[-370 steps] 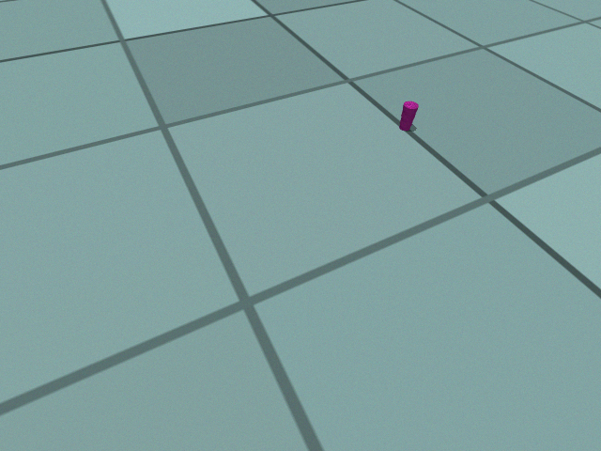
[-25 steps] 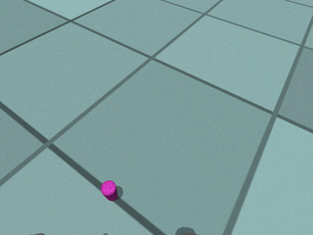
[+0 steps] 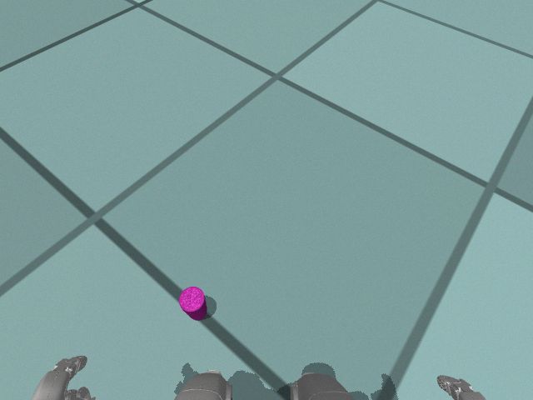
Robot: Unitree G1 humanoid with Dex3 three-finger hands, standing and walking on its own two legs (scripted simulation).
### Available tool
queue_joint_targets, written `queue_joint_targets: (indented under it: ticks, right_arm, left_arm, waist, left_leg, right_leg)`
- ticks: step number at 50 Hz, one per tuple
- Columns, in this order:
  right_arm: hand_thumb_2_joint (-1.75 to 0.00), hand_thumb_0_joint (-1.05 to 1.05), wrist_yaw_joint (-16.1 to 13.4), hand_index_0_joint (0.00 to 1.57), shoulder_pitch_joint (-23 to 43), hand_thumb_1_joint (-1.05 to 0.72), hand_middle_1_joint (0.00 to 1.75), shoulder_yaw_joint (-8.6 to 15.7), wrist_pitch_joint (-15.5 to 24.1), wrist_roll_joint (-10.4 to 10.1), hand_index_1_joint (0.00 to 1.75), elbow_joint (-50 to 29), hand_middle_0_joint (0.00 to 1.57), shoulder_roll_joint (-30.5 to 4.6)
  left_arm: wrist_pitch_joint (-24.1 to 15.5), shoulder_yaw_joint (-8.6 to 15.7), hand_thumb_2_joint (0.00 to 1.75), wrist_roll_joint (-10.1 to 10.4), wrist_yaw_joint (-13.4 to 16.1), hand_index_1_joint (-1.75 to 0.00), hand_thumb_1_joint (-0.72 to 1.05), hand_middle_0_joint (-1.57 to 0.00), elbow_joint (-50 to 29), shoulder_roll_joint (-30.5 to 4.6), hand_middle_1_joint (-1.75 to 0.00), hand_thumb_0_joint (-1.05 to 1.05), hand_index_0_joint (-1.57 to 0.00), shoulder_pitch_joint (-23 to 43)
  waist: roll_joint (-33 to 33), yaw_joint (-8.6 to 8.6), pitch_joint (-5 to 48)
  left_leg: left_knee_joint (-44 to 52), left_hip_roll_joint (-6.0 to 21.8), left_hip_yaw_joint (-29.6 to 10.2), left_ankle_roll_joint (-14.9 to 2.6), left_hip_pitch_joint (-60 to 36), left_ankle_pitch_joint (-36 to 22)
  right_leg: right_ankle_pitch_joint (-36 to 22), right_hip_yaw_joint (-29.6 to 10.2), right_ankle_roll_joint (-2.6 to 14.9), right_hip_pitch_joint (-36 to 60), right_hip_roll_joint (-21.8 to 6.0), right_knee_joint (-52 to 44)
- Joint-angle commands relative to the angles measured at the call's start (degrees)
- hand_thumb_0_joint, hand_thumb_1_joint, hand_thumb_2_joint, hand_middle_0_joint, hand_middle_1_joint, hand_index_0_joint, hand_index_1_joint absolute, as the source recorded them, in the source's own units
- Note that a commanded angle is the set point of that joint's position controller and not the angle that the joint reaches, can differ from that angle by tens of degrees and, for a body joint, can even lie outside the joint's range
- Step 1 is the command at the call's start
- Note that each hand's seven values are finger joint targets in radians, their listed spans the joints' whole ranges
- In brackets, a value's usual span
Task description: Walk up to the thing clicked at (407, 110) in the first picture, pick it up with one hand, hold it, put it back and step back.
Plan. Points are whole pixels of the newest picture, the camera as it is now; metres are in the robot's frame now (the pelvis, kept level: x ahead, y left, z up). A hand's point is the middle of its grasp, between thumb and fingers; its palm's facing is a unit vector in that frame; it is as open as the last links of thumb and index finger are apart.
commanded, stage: walk up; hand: left
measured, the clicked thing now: (195, 305) +0.42 +0.23 -0.68
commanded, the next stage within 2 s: stand in 0.76 s
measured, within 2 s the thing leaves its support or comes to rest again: neither
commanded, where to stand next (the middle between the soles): +0.09 +0.01 m, yaw +0 degrees
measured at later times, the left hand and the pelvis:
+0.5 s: hand out of the picture +0.03 +0.29 -0.14, palm faces +0.01 -0.92 -0.38, open 7.4 cm; pelvis -0.03 +0.01 +0.01, yaw +0 degrees
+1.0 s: hand out of the picture +0.09 +0.26 -0.12, palm faces +0.00 -0.94 -0.34, open 7.4 cm; pelvis -0.01 +0.01 +0.03, yaw +0 degrees
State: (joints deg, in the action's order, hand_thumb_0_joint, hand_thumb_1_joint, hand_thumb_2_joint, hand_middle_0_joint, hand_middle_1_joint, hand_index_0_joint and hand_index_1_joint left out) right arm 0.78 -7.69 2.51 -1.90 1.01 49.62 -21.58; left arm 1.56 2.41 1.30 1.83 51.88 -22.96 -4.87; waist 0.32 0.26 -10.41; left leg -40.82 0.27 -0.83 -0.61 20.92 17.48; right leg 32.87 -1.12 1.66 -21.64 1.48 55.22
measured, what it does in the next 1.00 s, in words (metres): stands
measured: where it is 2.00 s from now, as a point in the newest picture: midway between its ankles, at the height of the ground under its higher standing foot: outside the picture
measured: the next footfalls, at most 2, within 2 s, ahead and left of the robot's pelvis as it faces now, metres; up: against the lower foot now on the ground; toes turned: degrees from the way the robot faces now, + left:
none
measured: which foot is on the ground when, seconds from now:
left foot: down 0.00-1.00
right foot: down 0.00-1.00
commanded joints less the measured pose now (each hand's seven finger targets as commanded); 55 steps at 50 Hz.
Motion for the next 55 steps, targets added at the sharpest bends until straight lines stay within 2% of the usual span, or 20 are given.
queue_joint_targets:
  ticks: [1,3,4,5,6,8,9,12,14,15,16,17,18,22,24,26,32,35,46,55]
  right_arm:
    - [-0.9,0.0,-1.2,0.2,2.5,-0.9,0.3,3.5,1.0,0.6,0.3,-4.7,0.2,-13.4]
    - [-0.9,0.0,-0.7,0.2,2.1,-0.9,0.3,2.7,0.2,-0.1,0.3,-4.3,0.2,-11.6]
    - [-0.9,0.0,-0.4,0.2,0.8,-0.9,0.3,1.9,0.1,-0.6,0.3,-4.3,0.2,-9.2]
    - [-0.9,0.0,-0.5,0.2,2.3,-0.9,0.3,2.1,-0.2,-0.4,0.3,-5.0,0.2,-9.3]
    - [-0.9,0.0,-1.0,0.2,4.3,-0.9,0.3,3.6,-0.6,0.1,0.3,-4.3,0.2,-13.0]
    - [-0.9,0.0,-0.5,0.2,3.4,-0.9,0.3,3.7,-0.3,-0.7,0.3,-3.0,0.2,-12.4]
    - [-0.9,0.0,-0.5,0.2,2.0,-0.9,0.3,3.2,0.2,-1.1,0.3,-2.3,0.2,-11.1]
    - [-0.9,0.0,0.1,0.2,1.2,-0.9,0.3,2.6,1.9,-0.8,0.3,-0.4,0.2,-9.8]
    - [-0.9,0.0,-0.2,0.2,-1.3,-0.9,0.3,2.9,3.1,-0.1,0.3,1.2,0.2,-9.5]
    - [-0.9,0.0,-0.6,0.2,-2.3,-0.9,0.3,3.4,3.8,0.7,0.3,1.8,0.2,-11.1]
    - [-0.9,0.0,-1.0,0.2,-2.4,-0.9,0.3,3.9,4.5,1.3,0.3,1.7,0.2,-14.4]
    - [-0.9,0.0,-0.9,0.2,-0.1,-0.9,0.3,4.2,4.6,0.1,0.3,1.0,0.2,-18.0]
    - [-0.9,0.0,-0.7,0.2,1.9,-0.9,0.3,4.1,4.6,0.1,0.3,0.8,0.2,-17.3]
    - [-0.9,0.0,-0.5,0.2,6.1,-0.9,0.3,1.6,4.2,-0.5,0.3,1.1,0.2,-12.9]
    - [-0.9,0.0,-0.3,0.2,3.8,-0.9,0.3,1.3,3.5,-0.7,0.3,2.4,0.2,-11.6]
    - [-0.9,0.0,-0.2,0.2,3.1,-0.9,0.3,1.7,3.6,-0.3,0.3,3.9,0.2,-11.9]
    - [-0.9,0.0,-0.7,0.2,2.8,-0.9,0.3,0.7,5.0,-0.8,0.3,6.3,0.2,-11.5]
    - [-0.9,0.0,-1.1,0.2,2.6,-0.9,0.3,0.6,5.0,-1.1,0.3,7.2,0.2,-11.5]
    - [-0.9,0.0,-1.3,0.2,5.4,-0.9,0.3,-0.1,3.9,-0.9,0.3,10.3,0.2,-11.2]
    - [-0.9,0.0,-1.1,0.2,6.7,-0.9,0.3,-0.2,3.6,-0.6,0.3,11.4,0.2,-11.1]
  left_arm:
    - [-2.9,2.5,0.9,-0.7,0.5,-0.3,0.9,-0.2,-1.1,-9.0,-0.3,0.0,-0.2,-7.4]
    - [-4.5,2.8,0.9,-1.8,0.8,-0.3,0.9,-0.2,0.6,-9.2,-0.3,0.0,-0.2,-9.2]
    - [-5.4,3.2,0.9,-3.1,1.2,-0.3,0.9,-0.2,-0.2,-12.9,-0.3,0.0,-0.2,-8.3]
    - [-5.5,4.3,0.9,-3.2,1.4,-0.3,0.9,-0.2,-1.1,-18.5,-0.3,0.0,-0.2,-4.6]
    - [-5.6,4.6,0.9,-3.3,1.3,-0.3,0.9,-0.2,-1.7,-20.6,-0.3,0.0,-0.2,-3.7]
    - [-6.0,3.5,0.9,-2.5,1.4,-0.3,0.9,-0.2,-1.7,-15.4,-0.3,0.0,-0.2,-2.7]
    - [-6.1,3.5,0.9,-3.0,1.3,-0.3,0.9,-0.2,-1.9,-14.8,-0.3,0.0,-0.2,-2.3]
    - [-5.8,2.7,0.9,-3.5,0.0,-0.3,0.9,-0.2,-2.2,-12.6,-0.3,0.0,-0.2,-3.0]
    - [-4.6,2.4,0.9,-2.7,-0.8,-0.3,0.9,-0.2,-2.4,-12.0,-0.3,0.0,-0.2,-2.4]
    - [-4.2,1.8,0.9,-2.2,-1.0,-0.3,0.9,-0.2,-2.6,-10.1,-0.3,0.0,-0.2,-2.6]
    - [-3.7,1.0,0.9,-1.7,-1.3,-0.3,0.9,-0.2,-3.0,-7.0,-0.3,0.0,-0.2,-3.8]
    - [-3.0,1.6,0.9,-1.6,-0.8,-0.3,0.9,-0.2,-1.3,-9.3,-0.3,0.0,-0.2,-4.6]
    - [-3.1,2.2,0.9,-2.0,-1.0,-0.3,0.9,-0.2,-0.5,-11.4,-0.3,0.0,-0.2,-3.9]
    - [-4.1,2.2,0.9,-2.0,-1.5,-0.3,0.9,-0.2,3.3,-9.9,-0.3,0.0,-0.2,-8.5]
    - [-4.0,2.5,0.9,-2.5,-1.8,-0.3,0.9,-0.2,2.3,-12.8,-0.3,0.0,-0.2,-3.0]
    - [-3.8,2.1,0.9,-2.3,-2.0,-0.3,0.9,-0.2,2.3,-12.4,-0.3,0.0,-0.2,-1.0]
    - [-4.3,1.5,0.9,-1.7,-2.0,-0.3,0.9,-0.2,4.9,-10.7,-0.3,0.0,-0.2,-0.7]
    - [-4.2,1.5,0.9,-1.4,-1.7,-0.3,0.9,-0.2,5.9,-10.6,-0.3,0.0,-0.2,-0.4]
    - [-3.9,0.4,0.9,-1.4,-1.5,-0.3,0.9,-0.2,9.5,-9.7,-0.3,0.0,-0.2,3.1]
    - [-3.6,0.3,0.9,-1.7,-1.7,-0.3,0.9,-0.2,10.6,-10.0,-0.3,0.0,-0.2,5.0]
  waist:
    - [-9.9,-1.77,15.8]
    - [-7.0,-2.77,16.3]
    - [0.8,-1.97,14.9]
    - [8.3,-1.42,12.1]
    - [7.6,-1.87,10.2]
    - [1.0,-0.49,7.6]
    - [4.4,-0.06,9.0]
    - [9.0,-0.77,12.3]
    - [8.7,0.86,12.8]
    - [5.9,1.31,13.8]
    - [-3.7,0.64,14.9]
    - [-7.5,0.24,13.8]
    - [-5.0,-0.03,11.2]
    - [-7.6,-3.16,9.5]
    - [-2.7,-0.54,6.0]
    - [-1.8,0.19,4.9]
    - [0.1,-0.62,10.9]
    - [0.1,-0.63,12.5]
    - [-0.8,-0.18,13.8]
    - [-0.3,0.02,11.0]
  left_leg:
    - [7.1,11.3,-11.4,-11.19,-9.6,-25.2]
    - [1.1,8.6,-8.9,-6.82,-5.6,-21.0]
    - [-3.8,4.8,-7.4,-3.07,3.1,-12.7]
    - [-6.7,-0.6,-4.6,-0.6,8.1,11.1]
    - [-14.5,1.5,-7.6,-0.23,4.9,16.9]
    - [-16.2,0.2,-9.1,-0.17,6.5,13.2]
    - [-13.1,0.8,-6.9,-0.19,5.1,11.3]
    - [2.6,0.0,0.1,0.34,-2.8,8.1]
    - [16.6,-1.2,1.7,0.11,-13.6,-3.6]
    - [17.4,1.6,-3.2,-1.38,-19.1,-8.2]
    - [21.1,12.2,-19.1,-5.06,-22.4,-7.0]
    - [22.1,19.3,-24.9,-11.98,-12.7,2.9]
    - [22.5,18.5,-23.9,-13.0,-6.7,7.3]
    - [16.4,8.1,-9.3,-3.44,-0.5,1.5]
    - [15.8,3.0,-5.9,-0.98,-1.0,11.4]
    - [16.0,3.0,-6.2,-1.2,-5.4,9.4]
    - [17.2,5.3,-5.6,-1.38,-9.4,-10.6]
    - [16.7,5.4,-4.5,-1.2,-11.7,-17.5]
    - [21.0,7.1,-4.9,-0.17,-14.8,-22.6]
    - [24.4,6.9,-5.0,0.26,-13.4,-12.5]
  right_leg:
    - [-5.7,1.5,-0.48,4.8,-2.0,-15.0]
    - [-18.1,-0.4,-0.77,14.9,-2.4,-32.3]
    - [-22.3,-14.2,1.19,19.5,-10.5,-34.7]
    - [-27.4,-27.8,9.84,13.7,-23.3,-35.6]
    - [-31.2,-31.3,15.61,6.8,-27.0,-34.6]
    - [-40.7,-18.9,12.25,9.8,-20.1,-30.0]
    - [-41.9,-15.6,10.6,10.9,-18.4,-29.3]
    - [-35.4,-8.0,7.23,12.3,-12.5,-27.8]
    - [-32.8,-5.2,4.75,6.7,-10.4,-22.9]
    - [-30.0,-4.1,2.38,2.1,-9.1,-19.9]
    - [-19.3,-1.4,-0.51,-5.5,-4.4,-14.1]
    - [-0.3,0.7,-0.87,-0.7,-3.2,-11.5]
    - [-0.3,-1.2,-0.38,3.0,-4.4,-10.3]
    - [-16.5,-1.7,0.75,13.3,-4.2,-29.2]
    - [-1.7,-9.8,2.87,6.8,-8.2,-34.7]
    - [1.1,-9.7,2.92,2.7,-8.4,-36.6]
    - [-25.1,-4.9,1.35,12.4,-7.7,-34.2]
    - [-32.1,-3.8,0.94,14.4,-8.0,-33.8]
    - [-37.5,-3.2,-0.89,18.8,-8.7,-36.9]
    - [-26.6,-3.7,-0.98,15.9,-8.6,-40.1]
